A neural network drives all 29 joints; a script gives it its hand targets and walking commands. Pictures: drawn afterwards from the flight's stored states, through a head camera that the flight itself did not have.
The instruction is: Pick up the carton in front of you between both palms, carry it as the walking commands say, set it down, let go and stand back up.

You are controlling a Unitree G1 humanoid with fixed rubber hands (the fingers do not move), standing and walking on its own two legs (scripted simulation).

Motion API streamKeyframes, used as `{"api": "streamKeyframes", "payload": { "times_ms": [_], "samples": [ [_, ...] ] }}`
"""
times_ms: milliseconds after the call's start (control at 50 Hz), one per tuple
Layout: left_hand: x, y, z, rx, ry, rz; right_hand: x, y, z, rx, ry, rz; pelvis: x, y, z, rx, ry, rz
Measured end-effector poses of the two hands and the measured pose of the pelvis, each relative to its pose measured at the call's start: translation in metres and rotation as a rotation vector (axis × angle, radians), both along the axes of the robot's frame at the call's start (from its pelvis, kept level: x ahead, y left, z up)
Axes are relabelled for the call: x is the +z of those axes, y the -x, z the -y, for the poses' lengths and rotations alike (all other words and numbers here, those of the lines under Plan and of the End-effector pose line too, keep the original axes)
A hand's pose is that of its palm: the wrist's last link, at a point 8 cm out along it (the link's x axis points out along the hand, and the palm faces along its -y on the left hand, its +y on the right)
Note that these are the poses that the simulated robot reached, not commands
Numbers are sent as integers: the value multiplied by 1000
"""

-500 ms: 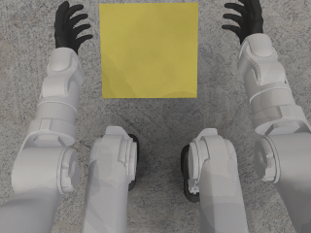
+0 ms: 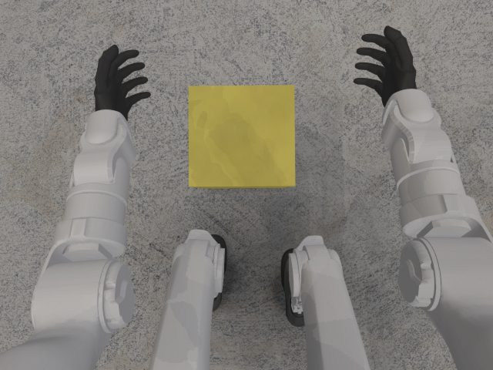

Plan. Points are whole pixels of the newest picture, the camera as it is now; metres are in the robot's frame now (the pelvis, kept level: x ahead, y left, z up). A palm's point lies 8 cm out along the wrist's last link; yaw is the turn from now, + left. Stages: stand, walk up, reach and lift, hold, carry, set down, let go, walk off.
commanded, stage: set down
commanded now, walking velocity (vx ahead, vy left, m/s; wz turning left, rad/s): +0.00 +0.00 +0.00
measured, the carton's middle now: (242, 145) +0.48 +0.04 -0.40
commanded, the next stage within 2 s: let go in 0.30 s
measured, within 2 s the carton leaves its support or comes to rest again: neither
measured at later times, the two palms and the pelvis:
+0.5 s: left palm (46, 96) +0.45 +0.22 +0.02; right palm (474, 70) +0.49 -0.19 +0.03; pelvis +0.04 +0.00 +0.14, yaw +0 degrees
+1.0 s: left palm out of the picture +0.30 +0.24 +0.15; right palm out of the picture +0.33 -0.22 +0.15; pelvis +0.10 +0.01 +0.24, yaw +1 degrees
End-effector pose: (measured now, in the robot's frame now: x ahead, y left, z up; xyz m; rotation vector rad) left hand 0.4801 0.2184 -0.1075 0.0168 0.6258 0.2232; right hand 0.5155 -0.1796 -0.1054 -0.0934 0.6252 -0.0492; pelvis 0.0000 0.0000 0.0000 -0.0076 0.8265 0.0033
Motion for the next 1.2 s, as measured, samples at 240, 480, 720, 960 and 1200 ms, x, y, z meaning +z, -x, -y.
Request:
{"api": "streamKeyframes", "payload": {
  "times_ms": [240, 480, 720, 960, 1200],
  "samples": [
    [76, 3, -1, -10, 3, 0, 77, 1, 4, 6, -5, -5, 70, -14, -1, 1, 1, 15],
    [128, 21, -4, -85, -49, -60, 130, 23, 7, 16, 60, -52, 130, -33, -4, 2, 5, 67],
    [192, 93, -24, -153, -85, -151, 188, 100, 21, 8, 87, -122, 189, -72, -10, 8, 5, 255],
    [252, 168, -22, -147, -78, -170, 246, 175, 34, 14, 82, -140, 230, -99, -8, 10, -5, 491],
    [289, 221, -17, -160, -77, -177, 286, 239, 53, 13, 87, -152, 251, -108, 3, 9, -21, 782]
  ]
}}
